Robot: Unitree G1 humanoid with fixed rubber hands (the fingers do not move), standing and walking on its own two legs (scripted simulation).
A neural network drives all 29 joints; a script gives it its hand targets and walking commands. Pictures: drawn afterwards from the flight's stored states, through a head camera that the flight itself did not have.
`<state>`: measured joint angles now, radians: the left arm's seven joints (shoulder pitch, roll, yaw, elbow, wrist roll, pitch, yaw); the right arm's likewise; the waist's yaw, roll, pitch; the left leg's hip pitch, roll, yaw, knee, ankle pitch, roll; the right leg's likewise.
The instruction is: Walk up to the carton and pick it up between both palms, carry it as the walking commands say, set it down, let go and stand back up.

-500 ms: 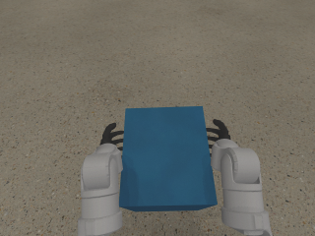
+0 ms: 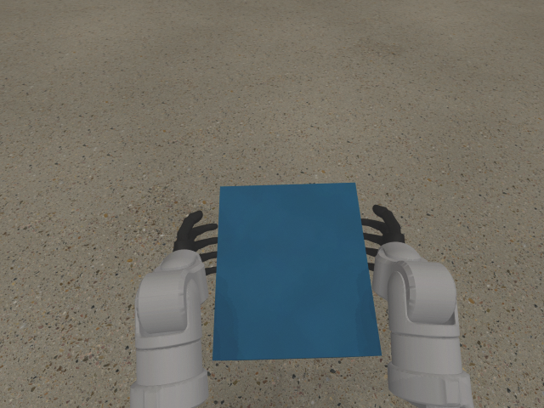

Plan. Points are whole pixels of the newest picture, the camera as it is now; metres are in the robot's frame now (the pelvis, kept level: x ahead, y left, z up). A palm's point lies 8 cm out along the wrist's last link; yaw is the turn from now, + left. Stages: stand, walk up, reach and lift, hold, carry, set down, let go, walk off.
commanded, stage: carry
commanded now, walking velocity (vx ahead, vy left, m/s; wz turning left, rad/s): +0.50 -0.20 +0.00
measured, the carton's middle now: (288, 281) +0.32 +0.00 -0.01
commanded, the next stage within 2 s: none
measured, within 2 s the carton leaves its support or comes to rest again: neither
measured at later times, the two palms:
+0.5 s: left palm (272, 118) +0.64 +0.03 +0.09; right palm (400, 120) +0.66 -0.24 +0.08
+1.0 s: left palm (292, 51) +0.86 -0.01 +0.13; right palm (406, 54) +0.85 -0.29 +0.13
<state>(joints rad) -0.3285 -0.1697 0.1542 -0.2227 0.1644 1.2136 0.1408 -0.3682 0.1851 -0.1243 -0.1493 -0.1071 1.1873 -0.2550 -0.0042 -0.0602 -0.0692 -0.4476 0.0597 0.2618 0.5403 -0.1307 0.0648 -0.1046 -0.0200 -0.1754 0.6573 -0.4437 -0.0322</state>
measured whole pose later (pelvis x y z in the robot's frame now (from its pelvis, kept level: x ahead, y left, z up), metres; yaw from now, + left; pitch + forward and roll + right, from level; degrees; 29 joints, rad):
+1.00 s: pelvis +0.57 -0.14 +0.04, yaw -3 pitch +5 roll +1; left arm -0.27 -0.15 0.13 -0.23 0.15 1.24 0.14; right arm -0.33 0.17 -0.09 -0.13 -0.07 1.21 -0.29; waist 0.00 0.00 -0.12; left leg -0.20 0.11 0.21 0.49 -0.11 0.00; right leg -0.14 -0.02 -0.15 0.46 -0.27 0.06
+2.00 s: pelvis +0.84 -0.17 +0.01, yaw -2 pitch +4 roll +0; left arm -0.18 -0.14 0.10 -0.16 0.14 1.07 0.10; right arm -0.22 0.14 -0.08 -0.09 -0.11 1.07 -0.13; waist 0.01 -0.02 -0.11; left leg -0.25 0.05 0.11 0.58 -0.34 0.00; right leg -0.15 -0.02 -0.13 0.58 -0.36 0.00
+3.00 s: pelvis +0.92 -0.15 +0.00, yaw +2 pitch +2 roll -2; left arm -0.17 -0.14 0.10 -0.01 0.19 0.89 0.06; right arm -0.19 0.14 -0.11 0.05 -0.15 0.87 -0.08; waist 0.00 0.00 -0.11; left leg -0.06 0.03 0.07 0.52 -0.49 0.01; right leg -0.38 -0.04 -0.17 0.60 -0.25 -0.03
